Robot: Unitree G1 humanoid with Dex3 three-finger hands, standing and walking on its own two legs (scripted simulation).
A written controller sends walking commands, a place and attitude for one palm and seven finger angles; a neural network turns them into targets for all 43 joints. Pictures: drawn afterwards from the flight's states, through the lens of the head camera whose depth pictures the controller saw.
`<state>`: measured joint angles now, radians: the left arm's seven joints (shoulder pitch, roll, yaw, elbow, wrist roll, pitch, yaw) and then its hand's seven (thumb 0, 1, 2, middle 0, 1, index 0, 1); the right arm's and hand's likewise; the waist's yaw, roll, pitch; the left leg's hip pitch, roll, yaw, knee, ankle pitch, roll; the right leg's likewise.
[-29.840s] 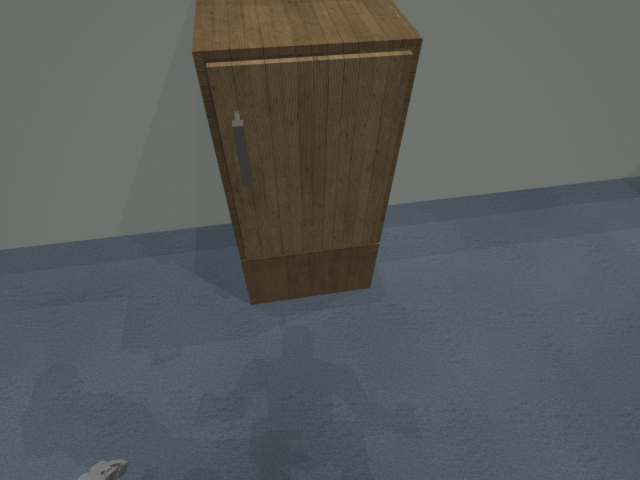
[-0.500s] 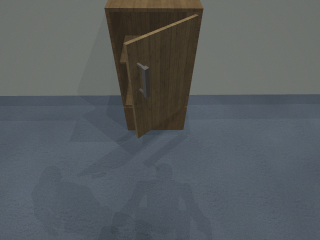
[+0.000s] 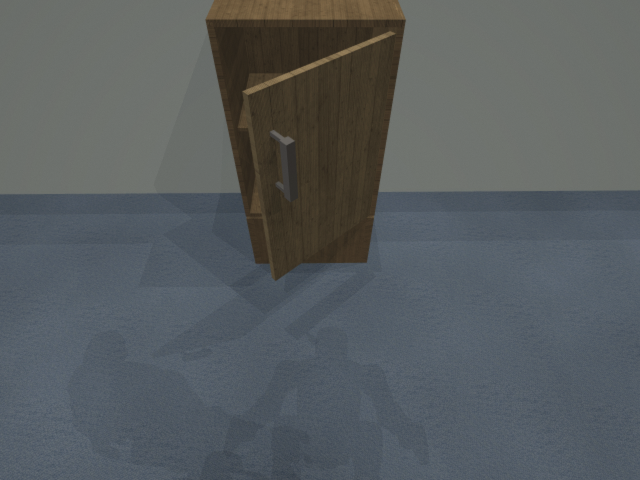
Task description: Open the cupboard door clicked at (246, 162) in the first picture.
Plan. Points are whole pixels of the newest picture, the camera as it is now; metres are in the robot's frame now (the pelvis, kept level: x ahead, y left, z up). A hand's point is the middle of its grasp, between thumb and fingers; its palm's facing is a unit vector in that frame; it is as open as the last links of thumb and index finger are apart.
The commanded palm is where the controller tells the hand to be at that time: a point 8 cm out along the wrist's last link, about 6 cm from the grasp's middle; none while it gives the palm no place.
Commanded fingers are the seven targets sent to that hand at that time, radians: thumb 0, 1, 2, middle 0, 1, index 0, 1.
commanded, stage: walk to a spot facing it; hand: left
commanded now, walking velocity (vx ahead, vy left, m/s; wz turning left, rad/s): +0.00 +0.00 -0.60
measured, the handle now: (283, 166) +0.72 +0.12 -0.06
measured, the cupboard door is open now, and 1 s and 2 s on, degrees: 41 41 41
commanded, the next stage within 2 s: none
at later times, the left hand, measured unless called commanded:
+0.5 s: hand out of the picture +0.07 +0.16 -0.17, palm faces -0.14 -0.95 -0.29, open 7.4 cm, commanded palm none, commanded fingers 0.00 0.90 0.90 -0.20 -0.30 -0.20 -0.30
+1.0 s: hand (233, 458) +0.18 +0.14 -0.18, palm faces -0.40 -0.88 -0.24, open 7.4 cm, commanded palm none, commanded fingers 0.00 0.90 0.90 -0.20 -0.30 -0.20 -0.30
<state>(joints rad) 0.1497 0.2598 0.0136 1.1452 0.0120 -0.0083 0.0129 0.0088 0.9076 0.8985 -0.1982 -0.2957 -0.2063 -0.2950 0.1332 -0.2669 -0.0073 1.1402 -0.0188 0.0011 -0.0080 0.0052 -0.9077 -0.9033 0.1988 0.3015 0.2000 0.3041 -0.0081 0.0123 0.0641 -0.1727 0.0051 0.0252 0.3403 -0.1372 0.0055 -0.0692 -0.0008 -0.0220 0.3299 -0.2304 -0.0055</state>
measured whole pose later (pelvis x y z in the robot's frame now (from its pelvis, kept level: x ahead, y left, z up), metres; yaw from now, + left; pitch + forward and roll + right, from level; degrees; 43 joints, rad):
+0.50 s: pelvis -0.01 -0.03 -0.02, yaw -12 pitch +0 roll +2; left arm 0.22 0.18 0.07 0.98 0.02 0.04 0.01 0.01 0.91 0.90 -0.20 -0.30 -0.21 -0.29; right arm 0.17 -0.23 -0.07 1.01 -0.02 0.07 -0.03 0.01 -0.91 -0.90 0.20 0.30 0.20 0.30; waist 0.01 0.04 0.12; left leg -0.43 0.05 0.05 1.01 -0.46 -0.03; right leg -0.27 0.05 0.02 0.61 -0.33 -0.07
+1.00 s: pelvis +0.00 -0.02 -0.01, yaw -29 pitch +1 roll -1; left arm 0.16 0.27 0.10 0.89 0.02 0.06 -0.03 0.01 0.91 0.90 -0.20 -0.30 -0.20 -0.29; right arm 0.16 -0.20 -0.03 0.88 -0.04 0.01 -0.04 0.00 -0.91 -0.90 0.20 0.30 0.20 0.30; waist 0.03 -0.01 0.11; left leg -0.24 0.09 0.01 0.53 -0.31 -0.05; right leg -0.49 0.03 0.00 0.96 -0.49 0.04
